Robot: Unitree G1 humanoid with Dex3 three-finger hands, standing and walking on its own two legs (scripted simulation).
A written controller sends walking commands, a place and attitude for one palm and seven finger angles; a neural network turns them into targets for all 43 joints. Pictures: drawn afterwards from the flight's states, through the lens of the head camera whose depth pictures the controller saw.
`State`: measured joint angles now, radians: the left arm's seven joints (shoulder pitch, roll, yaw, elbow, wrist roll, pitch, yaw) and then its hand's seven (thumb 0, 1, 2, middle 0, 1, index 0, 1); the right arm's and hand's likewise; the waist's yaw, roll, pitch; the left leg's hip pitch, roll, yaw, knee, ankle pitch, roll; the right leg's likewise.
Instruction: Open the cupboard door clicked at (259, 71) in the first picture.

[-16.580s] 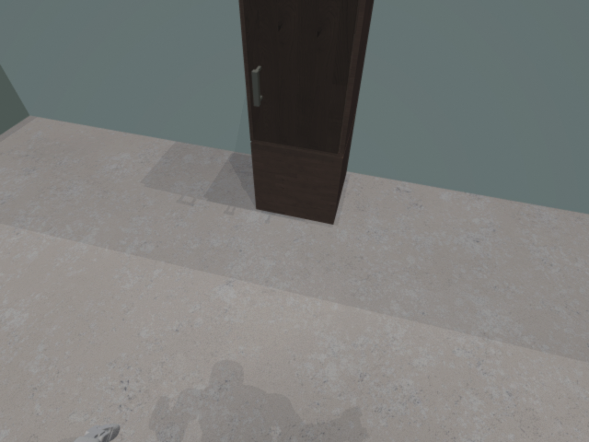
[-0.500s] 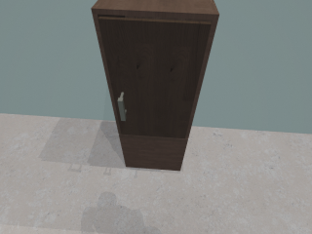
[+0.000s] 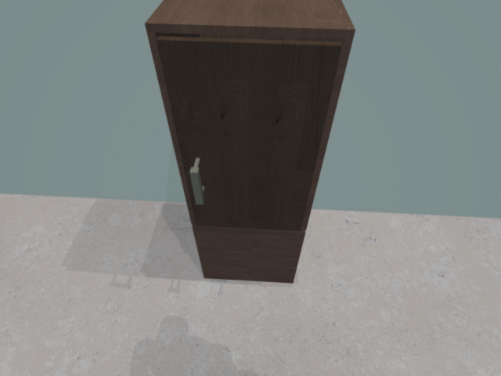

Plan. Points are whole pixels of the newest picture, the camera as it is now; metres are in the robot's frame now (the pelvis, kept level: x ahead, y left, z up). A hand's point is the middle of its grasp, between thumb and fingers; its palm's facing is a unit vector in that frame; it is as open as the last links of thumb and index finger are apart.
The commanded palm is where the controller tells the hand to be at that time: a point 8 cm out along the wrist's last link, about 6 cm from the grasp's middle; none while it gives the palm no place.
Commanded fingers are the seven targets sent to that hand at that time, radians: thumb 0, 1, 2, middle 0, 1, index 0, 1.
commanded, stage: look again from close up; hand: left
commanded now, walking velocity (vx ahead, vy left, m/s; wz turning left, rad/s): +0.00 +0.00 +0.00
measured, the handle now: (198, 181) +0.59 +0.18 -0.10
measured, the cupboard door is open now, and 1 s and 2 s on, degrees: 0 0 0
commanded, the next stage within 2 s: raise the hand with hooked fingers in 0.06 s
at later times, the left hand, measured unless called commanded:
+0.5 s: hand (153, 351) +0.17 +0.17 -0.04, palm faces -0.02 -1.00 -0.03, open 8.2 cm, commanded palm +0.12 +0.24 -0.07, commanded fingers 0.00 0.48 0.72 -0.23 -0.57 -0.23 -0.57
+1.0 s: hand (124, 348) +0.18 +0.22 -0.07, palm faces +0.03 -1.00 -0.03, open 11.1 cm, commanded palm +0.15 +0.27 -0.07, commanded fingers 0.00 -0.10 0.47 -0.27 -0.94 -0.27 -0.94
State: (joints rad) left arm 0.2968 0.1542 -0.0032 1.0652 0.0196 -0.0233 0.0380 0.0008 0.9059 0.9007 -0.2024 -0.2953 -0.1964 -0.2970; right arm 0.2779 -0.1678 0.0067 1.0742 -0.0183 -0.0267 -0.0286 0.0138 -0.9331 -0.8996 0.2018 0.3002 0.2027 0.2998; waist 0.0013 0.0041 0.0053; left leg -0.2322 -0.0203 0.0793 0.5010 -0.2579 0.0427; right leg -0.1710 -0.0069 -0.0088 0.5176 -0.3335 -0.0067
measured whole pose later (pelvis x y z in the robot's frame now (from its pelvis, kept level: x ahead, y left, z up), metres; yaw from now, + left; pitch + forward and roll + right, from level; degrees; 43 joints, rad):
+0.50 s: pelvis -0.03 -0.02 -0.06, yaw +2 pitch +12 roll +0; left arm 0.31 0.21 0.18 0.28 -0.23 -0.56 -0.36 0.00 0.70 0.81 -0.22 -0.43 -0.21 -0.43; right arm 0.15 -0.25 -0.06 0.59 0.00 -0.26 0.00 0.01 -0.91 -0.90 0.20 0.30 0.20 0.30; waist -0.01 -0.04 -0.14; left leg -0.79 0.01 0.04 1.00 -0.39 0.01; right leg -0.72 0.00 -0.05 1.04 -0.52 -0.04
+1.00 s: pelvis -0.06 -0.01 -0.11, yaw +0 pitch +17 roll -3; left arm 0.26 0.31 0.33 0.17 -0.36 -0.32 -0.40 0.00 0.12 0.57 -0.26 -0.80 -0.26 -0.80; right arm 0.28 -0.20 0.01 0.58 0.02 -0.19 -0.06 0.01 -0.90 -0.90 0.21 0.30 0.21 0.30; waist -0.02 0.04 -0.15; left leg -1.06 0.05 0.00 1.25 -0.47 0.02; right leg -0.96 0.04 -0.10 1.22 -0.55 -0.04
